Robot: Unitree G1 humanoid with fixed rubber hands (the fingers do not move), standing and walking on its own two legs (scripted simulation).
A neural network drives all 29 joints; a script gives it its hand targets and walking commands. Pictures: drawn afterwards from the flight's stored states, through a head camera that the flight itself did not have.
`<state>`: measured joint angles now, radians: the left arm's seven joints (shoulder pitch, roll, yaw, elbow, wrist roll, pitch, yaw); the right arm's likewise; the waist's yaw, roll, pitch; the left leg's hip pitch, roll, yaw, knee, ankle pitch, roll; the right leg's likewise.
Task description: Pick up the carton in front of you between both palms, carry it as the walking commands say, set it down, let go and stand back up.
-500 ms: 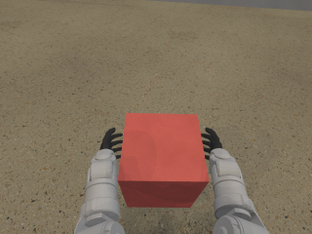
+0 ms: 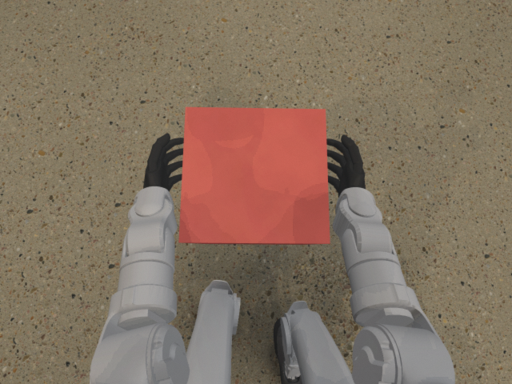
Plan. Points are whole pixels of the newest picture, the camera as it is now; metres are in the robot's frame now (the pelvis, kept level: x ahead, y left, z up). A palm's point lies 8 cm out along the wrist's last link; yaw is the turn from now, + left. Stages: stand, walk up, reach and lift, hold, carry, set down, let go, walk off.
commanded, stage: set down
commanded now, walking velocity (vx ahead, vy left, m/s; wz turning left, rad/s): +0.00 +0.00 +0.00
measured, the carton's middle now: (254, 188) +0.43 +0.05 -0.16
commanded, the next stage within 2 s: none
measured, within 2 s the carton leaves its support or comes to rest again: rests again in 1.50 s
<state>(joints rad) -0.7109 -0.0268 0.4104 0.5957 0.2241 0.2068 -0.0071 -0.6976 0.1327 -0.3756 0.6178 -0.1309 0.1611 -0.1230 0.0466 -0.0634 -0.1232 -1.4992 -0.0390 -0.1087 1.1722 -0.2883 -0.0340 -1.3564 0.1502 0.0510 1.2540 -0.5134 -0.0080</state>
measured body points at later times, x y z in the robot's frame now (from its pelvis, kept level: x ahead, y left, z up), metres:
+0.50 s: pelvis -0.03 +0.02 -0.13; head +0.27 +0.06 +0.21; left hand +0.45 +0.22 -0.25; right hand +0.48 -0.08 -0.24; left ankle +0.11 +0.13 -0.61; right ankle +0.02 -0.11 -0.61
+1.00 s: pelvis -0.05 +0.01 -0.22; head +0.31 +0.03 +0.04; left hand +0.46 +0.23 -0.39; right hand +0.51 -0.07 -0.39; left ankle +0.11 +0.13 -0.61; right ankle +0.02 -0.11 -0.61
